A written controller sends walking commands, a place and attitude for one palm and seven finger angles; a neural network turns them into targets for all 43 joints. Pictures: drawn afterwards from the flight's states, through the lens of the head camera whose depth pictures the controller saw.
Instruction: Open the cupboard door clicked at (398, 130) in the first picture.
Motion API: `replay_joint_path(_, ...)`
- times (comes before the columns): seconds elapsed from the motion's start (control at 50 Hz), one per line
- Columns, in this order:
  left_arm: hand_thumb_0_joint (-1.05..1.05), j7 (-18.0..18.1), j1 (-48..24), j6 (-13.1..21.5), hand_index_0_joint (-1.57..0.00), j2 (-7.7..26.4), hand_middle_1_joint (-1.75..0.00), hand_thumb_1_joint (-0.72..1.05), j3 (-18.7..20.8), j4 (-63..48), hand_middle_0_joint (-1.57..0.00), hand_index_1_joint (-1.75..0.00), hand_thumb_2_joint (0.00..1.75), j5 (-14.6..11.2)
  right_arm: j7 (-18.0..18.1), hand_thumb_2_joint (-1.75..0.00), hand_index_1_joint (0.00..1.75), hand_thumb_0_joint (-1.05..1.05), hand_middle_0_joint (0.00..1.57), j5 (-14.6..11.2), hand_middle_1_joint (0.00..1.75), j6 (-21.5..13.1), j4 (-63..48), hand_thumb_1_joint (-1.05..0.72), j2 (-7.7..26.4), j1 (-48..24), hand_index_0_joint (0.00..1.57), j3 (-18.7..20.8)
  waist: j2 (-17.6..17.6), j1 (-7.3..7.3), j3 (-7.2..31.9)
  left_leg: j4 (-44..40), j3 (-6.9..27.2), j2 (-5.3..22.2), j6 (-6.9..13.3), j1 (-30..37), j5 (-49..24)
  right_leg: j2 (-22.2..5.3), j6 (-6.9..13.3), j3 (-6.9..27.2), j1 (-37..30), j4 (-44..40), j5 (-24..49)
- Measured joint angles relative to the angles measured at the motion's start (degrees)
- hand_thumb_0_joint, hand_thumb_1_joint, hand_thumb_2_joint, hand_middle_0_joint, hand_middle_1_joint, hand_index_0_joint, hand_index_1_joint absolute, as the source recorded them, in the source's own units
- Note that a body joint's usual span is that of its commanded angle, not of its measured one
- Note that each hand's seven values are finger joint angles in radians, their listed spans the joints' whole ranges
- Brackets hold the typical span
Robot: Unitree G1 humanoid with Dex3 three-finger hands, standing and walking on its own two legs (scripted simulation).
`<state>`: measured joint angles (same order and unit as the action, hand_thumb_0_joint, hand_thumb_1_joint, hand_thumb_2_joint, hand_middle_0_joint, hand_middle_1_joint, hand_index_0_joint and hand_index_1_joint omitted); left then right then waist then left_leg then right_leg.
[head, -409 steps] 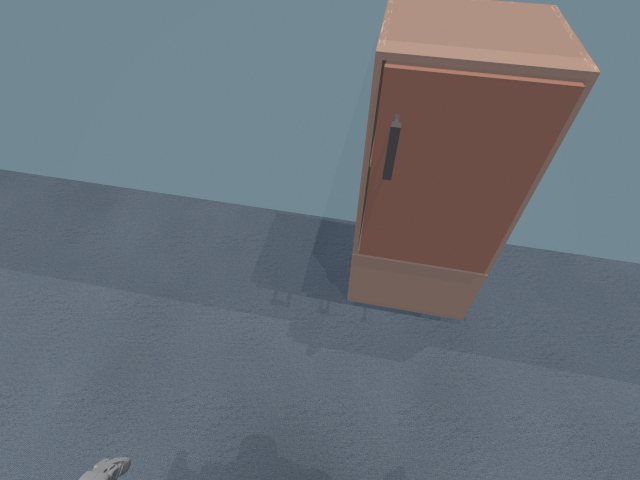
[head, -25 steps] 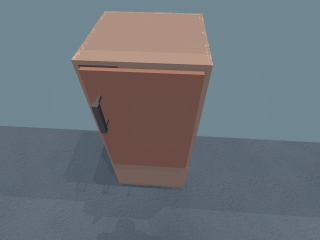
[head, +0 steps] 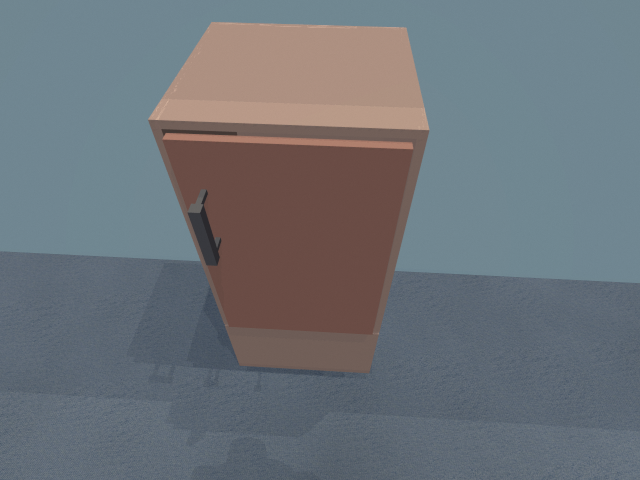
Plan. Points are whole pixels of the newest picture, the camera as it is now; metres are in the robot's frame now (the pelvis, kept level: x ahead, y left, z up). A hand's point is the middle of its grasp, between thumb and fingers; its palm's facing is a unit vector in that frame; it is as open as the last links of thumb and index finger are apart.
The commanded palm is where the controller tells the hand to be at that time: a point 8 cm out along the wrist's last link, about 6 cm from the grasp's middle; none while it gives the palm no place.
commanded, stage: look again from close up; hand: left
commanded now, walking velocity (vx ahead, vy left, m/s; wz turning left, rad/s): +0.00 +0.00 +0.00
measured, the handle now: (207, 228) +0.53 +0.24 -0.04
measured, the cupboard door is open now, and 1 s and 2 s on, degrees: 0 0 0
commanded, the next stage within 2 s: raise the hand with hooked fingers in 0.16 s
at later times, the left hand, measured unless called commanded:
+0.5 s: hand (168, 414) +0.19 +0.20 -0.01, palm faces +0.17 -0.98 -0.08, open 7.7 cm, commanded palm +0.10 +0.25 -0.07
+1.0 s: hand (158, 457) +0.16 +0.21 -0.06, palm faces -0.13 -0.99 -0.02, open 10.5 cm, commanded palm +0.13 +0.29 -0.05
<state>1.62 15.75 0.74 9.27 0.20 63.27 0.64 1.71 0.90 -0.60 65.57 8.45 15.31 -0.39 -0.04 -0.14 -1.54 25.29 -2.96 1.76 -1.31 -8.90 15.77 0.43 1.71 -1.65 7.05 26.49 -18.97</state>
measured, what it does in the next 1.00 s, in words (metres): lowers itself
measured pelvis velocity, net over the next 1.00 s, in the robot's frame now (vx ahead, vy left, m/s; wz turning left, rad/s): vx -0.09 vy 0.02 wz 0.03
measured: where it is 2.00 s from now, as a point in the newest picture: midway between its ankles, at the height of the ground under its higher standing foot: outside the picture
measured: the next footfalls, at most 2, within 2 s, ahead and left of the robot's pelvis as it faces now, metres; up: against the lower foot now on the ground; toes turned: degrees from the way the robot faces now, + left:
none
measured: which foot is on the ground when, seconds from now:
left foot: down 0.00-1.00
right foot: down 0.00-1.00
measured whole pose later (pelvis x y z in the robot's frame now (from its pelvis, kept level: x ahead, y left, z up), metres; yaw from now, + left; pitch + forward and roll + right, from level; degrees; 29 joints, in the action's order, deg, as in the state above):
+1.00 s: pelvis -0.09 +0.02 -0.10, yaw +2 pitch +14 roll -3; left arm -23.7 10.2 15.9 16.9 10.8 6.4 -16.8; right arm 3.5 -1.6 -11.1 31.9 10.6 12.6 -3.7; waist 2.6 0.2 6.3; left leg 70.0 2.4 2.3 0.1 -57.1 27.0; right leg -0.1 1.2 -6.1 51.6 67.4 -29.9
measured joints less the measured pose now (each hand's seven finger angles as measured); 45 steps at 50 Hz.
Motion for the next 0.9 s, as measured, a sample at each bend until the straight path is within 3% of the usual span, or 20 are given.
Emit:
replay_joint_path(0.28,0.01,0.47,0.12,0.32,-0.2,-0.52,-0.3,0.91,-0.08,0.33,-0.2,-0.3,0.9,0.14,-0.1,-0.9,0.3,0.01,0.2,-0.11,0.29,-0.08,-0.19,-0.91,0.31,-0.18,0.2,0.24,0.37,-0.07,0.11,1.03,-0.13,-0.04,0.4,-1.2,-0.18,-0.12,-0.47,0.02,0.51,-0.28,0.48)
replay_joint_path(0.3,0.01,0.76,2.95,-2.97,-0.2,-0.56,-0.3,0.92,0.25,-8.55,-0.2,-0.3,0.9,-2.27,0.13,-0.9,0.3,0.01,0.2,-0.81,0.29,-0.55,-2.7,-0.91,0.82,0.55,0.2,0.06,0.61,-0.05,-0.23,1.91,-0.11,0.16,0.5,-1.8,0.26,0.05,-0.55,-0.02,0.95,0.08,0.55)
replay_joint_path(0.32,0.02,1.13,6.27,-3.6,-0.2,-0.19,-0.3,0.93,0.99,-18.93,-0.2,-0.31,0.9,-3.88,0.91,-0.9,0.3,0.01,0.2,-1.29,0.29,-2.96,-5.39,-0.92,1.26,1.76,0.2,-0.05,0.51,-0.54,-0.51,1.79,-0.37,0.02,0.6,-1.7,0.57,-0.09,-0.54,0.24,1.49,0.98,0.32)
replay_joint_path(0.38,0.03,3.46,9.95,0.76,-0.2,0.81,-0.31,0.93,1.2,-39.84,-0.2,-0.32,0.89,-7.44,2.56,-0.9,0.3,0.02,0.2,-2.52,0.29,-9.93,-10.68,-0.92,3.19,3.2,0.2,0.75,1.27,-0.36,1.13,3.33,0.39,-1.04,0.99,-3.93,0.45,-1.2,-0.79,-0.56,3.63,3.59,-0.82)
replay_joint_path(0.42,0.03,2.48,7.71,4.18,-0.2,0.71,-0.33,0.9,2.39,-47.06,-0.2,-0.33,0.88,-8.88,2.7,-0.9,0.3,0.02,0.2,-2.43,0.29,-12.04,-14.34,-0.92,4.73,1.97,0.2,1.51,2.14,0.78,2.75,6.11,1.45,-1.62,1.26,-7.42,0.79,-1.87,-1.05,-1.63,6.55,6.21,-1.67)
replay_joint_path(0.46,0.03,-0.23,3.29,10.26,-0.2,0.74,-0.35,0.87,4.23,-49.03,-0.2,-0.35,0.87,-9.62,2.42,-0.9,0.3,0.02,0.2,-1.91,0.29,-13.4,-18.24,-0.91,5.87,-0.33,0.2,2.2,2.36,1.72,4.63,10.37,1.97,-1.87,1.33,-12.84,1.71,-2.28,-1.07,-2.13,11.81,10.68,-2.94)
replay_joint_path(0.5,0.02,-4.77,-0.55,17.15,-0.2,0.8,-0.37,0.83,6.02,-48.96,-0.2,-0.37,0.86,-11.08,1.5,-0.9,0.3,0.01,0.2,-1.29,0.29,-14.43,-22.04,-0.91,6.29,-2.87,0.2,2.89,1.42,1.73,6.59,15.44,1.54,-1.66,1.17,-19.13,3.1,-2.33,-0.84,-1.62,18.61,16.45,-4.58)
replay_joint_path(0.56,0.01,-14.94,-2.56,26.61,-0.2,0.64,-0.4,0.76,7.48,-48.08,-0.2,-0.41,0.83,-13.73,-0.43,-0.9,0.3,0.01,0.2,-1.11,0.29,-15.23,-27.79,-0.91,6.59,-5.74,0.2,3.8,-0.98,1.16,8.33,23.48,0.85,-0.96,0.73,-27.69,5.74,-1.98,-0.21,-0.77,27.68,24.98,-7.15)
replay_joint_path(0.6,0.01,-21.29,-1.65,30.1,-0.21,0.58,-0.43,0.72,8.03,-47.16,-0.21,-0.44,0.81,-14.56,-1.3,-0.9,0.3,0.01,0.2,-1.26,0.29,-15.14,-31.43,-0.91,7.2,-6.89,0.2,4.26,-2.01,0.67,9.02,28.79,1.16,-0.63,0.63,-32.59,6.75,-1.67,-0.12,-0.71,32.59,30.29,-9.03)
replay_joint_path(0.66,0.01,-25.35,1.46,28.94,-0.22,1.18,-0.47,0.64,8.73,-47.0,-0.22,-0.48,0.79,-15.34,-1.24,-0.9,0.3,0.01,0.2,-1.61,0.29,-13.86,-36.04,-0.91,7.82,-7.52,0.2,4.73,-3.13,-0.35,9.41,35.8,1.68,-0.38,0.52,-38.34,10.22,-1.62,0.12,-1.09,37.91,36.7,-11.49)
replay_joint_path(0.74,0.02,-22.38,5.78,26.31,-0.23,1.99,-0.53,0.54,10.45,-51.38,-0.23,-0.54,0.75,-16.13,-0.32,-0.9,0.3,0.01,0.2,-1.48,0.29,-12.92,-38.95,-0.91,7.62,-7.37,0.2,4.24,-2.4,-1.87,8.74,42.42,3.71,0.14,0.47,-43.46,12.4,-1.13,0.39,-2.96,41.5,41.46,-13.29)
replay_joint_path(0.8,0.02,-19.89,6.57,27.51,-0.23,3.37,-0.58,0.47,11.36,-57.78,-0.23,-0.58,0.72,-16.13,0.48,-0.9,0.3,0.01,0.2,-0.99,0.29,-12.85,-38.09,-0.9,6.37,-6.72,0.2,2.56,-1.39,-2.75,8.59,45.53,5.37,0.44,0.31,-46.17,13.19,-0.73,0.57,-4.5,43.05,43.14,-13.74)
replay_joint_path(0.86,0.02,-20.48,3.36,28.35,-0.23,4.85,-0.62,0.4,10.86,-61.6,-0.23,-0.63,0.69,-16.44,1.03,-0.9,0.3,0.01,0.2,-1.03,0.29,-12.83,-35.96,-0.9,5.11,-6.15,0.2,0.1,0.48,-2.76,8.26,47.29,6.79,0.5,0.44,-48.04,13.25,-0.52,0.48,-5.84,43.84,43.58,-13.49)
replay_joint_path(0.9,0.02,-22.21,-0.14,26.7,-0.23,5.97,-0.65,0.36,10.22,-61.59,-0.23,-0.66,0.67,-16.42,1.26,-0.9,0.3,0.01,0.2,-1.39,0.3,-12.55,-34.58,-0.9,4.14,-5.68,0.2,-1.45,1.57,-2.22,8.11,47.57,7.06,0.5,0.62,-48.88,12.91,-0.47,0.27,-6.08,44.42,43.43,-12.98)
